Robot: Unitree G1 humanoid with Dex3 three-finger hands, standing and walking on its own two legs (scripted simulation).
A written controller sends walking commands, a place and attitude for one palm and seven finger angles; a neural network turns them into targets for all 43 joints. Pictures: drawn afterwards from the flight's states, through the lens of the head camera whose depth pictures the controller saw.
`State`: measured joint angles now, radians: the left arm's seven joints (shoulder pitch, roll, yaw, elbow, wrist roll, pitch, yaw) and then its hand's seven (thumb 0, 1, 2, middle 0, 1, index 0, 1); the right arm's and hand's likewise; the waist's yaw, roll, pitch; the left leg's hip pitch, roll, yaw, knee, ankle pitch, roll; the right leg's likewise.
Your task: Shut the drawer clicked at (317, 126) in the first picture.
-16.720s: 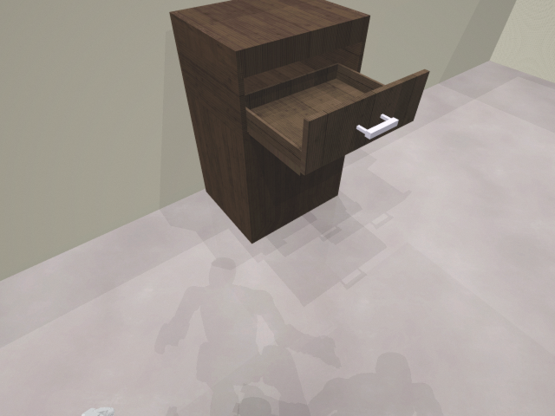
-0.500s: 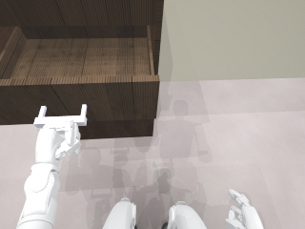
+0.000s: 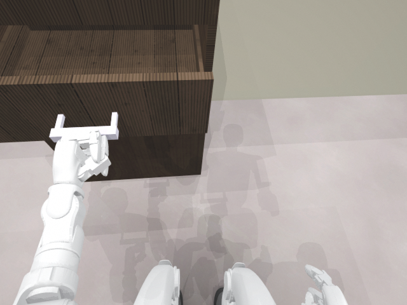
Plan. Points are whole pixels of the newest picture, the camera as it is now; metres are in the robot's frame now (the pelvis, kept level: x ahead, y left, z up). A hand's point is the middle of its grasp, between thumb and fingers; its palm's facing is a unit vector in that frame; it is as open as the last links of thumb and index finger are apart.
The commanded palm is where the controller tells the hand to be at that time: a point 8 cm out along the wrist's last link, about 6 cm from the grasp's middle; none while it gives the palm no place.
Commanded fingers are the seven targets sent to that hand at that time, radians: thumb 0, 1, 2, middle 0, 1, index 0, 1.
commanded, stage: push the drawer shut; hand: left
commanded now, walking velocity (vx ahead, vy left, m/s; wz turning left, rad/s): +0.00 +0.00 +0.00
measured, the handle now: (86, 126) +0.45 +0.25 +0.03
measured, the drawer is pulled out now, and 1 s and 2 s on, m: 0.16 0.04 0.00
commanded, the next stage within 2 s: pull the fist back off the drawer in 1.56 s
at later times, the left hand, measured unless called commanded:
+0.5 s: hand (111, 128) +0.45 +0.20 +0.03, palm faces +0.11 -0.99 -0.05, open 2.9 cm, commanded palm +0.43 +0.25 +0.03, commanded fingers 0.00 0.90 0.90 -1.40 -1.60 -1.40 -1.60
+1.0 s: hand (114, 106) +0.50 +0.20 +0.03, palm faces +0.12 -0.99 -0.05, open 3.2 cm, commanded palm +0.49 +0.25 +0.03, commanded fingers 0.00 0.90 0.90 -1.40 -1.60 -1.40 -1.60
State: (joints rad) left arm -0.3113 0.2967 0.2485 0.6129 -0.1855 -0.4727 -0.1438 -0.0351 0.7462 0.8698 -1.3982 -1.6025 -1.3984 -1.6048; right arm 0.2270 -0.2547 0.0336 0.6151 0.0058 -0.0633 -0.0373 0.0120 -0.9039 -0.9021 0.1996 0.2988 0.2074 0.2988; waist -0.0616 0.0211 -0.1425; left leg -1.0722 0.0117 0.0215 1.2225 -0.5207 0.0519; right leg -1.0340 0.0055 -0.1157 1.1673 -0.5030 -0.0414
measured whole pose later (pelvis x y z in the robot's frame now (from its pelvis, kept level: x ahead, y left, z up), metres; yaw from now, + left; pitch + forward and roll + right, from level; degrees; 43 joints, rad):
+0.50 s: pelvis +0.00 +0.00 +0.00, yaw +0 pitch +23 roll -3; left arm -0.59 0.36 0.32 0.90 -0.12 -0.52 -0.12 -0.03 0.79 0.90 -1.40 -1.60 -1.40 -1.60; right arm 0.27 -0.26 0.03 0.64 -0.01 0.00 -0.02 0.01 -0.90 -0.90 0.20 0.30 0.21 0.30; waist -0.10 0.02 -0.13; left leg -1.11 0.01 0.03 1.23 -0.52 0.05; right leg -1.08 0.01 -0.11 1.17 -0.50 -0.04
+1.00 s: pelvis +0.00 +0.00 -0.01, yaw -1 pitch +26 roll -4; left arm -0.80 0.49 0.42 1.12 -0.08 -0.51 -0.15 0.02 0.81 0.91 -1.40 -1.60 -1.40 -1.60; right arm 0.31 -0.27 0.05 0.64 -0.03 0.06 0.00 0.01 -0.90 -0.90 0.20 0.30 0.21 0.30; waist -0.16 0.03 -0.13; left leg -1.18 0.03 0.02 1.25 -0.53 0.05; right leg -1.14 0.03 -0.12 1.18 -0.50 -0.05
